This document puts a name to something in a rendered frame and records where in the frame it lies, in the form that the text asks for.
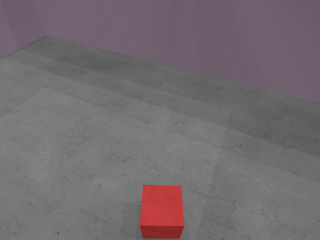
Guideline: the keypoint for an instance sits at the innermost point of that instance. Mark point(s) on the carton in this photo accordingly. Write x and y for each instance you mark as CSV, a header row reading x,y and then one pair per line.
x,y
162,214

